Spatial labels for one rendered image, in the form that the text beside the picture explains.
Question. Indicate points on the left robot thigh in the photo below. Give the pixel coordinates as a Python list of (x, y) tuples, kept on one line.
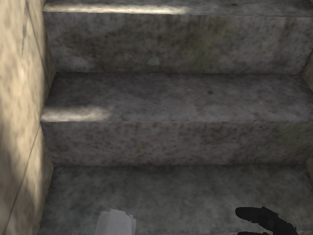
[(115, 222)]

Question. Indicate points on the left robot shin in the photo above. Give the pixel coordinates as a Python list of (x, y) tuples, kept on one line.
[(99, 221)]

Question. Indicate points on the right robot hand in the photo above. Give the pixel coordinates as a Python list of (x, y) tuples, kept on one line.
[(265, 218)]

